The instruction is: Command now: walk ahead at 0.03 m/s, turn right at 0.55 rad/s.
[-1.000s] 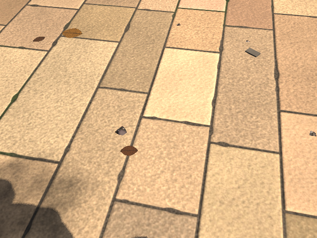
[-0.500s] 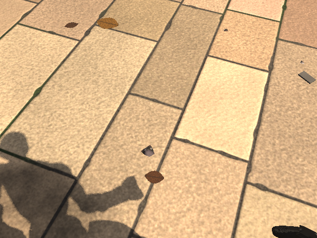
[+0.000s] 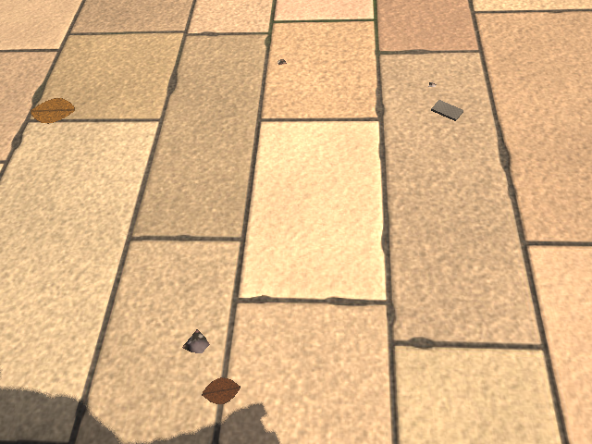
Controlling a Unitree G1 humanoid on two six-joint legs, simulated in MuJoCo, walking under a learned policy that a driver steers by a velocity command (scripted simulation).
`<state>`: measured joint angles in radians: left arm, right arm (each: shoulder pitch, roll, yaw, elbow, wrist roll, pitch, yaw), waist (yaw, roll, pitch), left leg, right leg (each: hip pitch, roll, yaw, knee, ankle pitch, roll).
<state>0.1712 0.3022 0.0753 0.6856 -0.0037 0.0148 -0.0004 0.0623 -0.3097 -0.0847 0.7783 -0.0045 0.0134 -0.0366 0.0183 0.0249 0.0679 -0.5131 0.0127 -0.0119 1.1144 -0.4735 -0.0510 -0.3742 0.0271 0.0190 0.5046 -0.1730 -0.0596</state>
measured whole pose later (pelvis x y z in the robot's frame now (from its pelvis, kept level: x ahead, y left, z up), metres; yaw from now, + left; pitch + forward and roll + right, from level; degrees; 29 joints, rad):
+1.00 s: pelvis +0.13 -0.04 +0.00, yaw -15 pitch +2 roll -1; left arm 0.39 0.25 0.06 0.76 0.01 -0.08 0.01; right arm 0.18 -0.30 -0.06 0.80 0.02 -0.05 0.04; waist 0.05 0.05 0.02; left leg -0.71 0.07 -0.04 0.82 0.00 -0.01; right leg 0.08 0.03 -0.12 0.19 -0.30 -0.03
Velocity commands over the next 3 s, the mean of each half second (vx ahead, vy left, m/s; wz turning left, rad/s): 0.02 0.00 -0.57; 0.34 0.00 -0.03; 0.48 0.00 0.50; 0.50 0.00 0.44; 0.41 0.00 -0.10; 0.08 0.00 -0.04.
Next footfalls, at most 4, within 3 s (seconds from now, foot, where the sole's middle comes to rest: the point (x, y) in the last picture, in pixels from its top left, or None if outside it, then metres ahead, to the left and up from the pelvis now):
0.30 left None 0.09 0.15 -0.77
0.70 right None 0.02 -0.11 -0.77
1.18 left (336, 440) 0.43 0.00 -0.77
1.64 right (421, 323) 0.70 -0.21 -0.77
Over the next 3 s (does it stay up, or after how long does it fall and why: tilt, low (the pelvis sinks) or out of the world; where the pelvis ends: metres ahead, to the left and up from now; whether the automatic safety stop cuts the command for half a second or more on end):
stays up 1.01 0.03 0.00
